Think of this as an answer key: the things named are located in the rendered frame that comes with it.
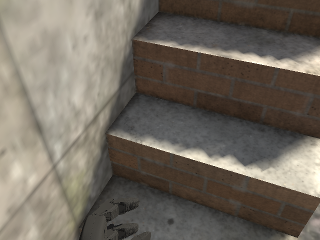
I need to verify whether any robot left hand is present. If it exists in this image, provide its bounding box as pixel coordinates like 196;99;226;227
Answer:
79;197;151;240

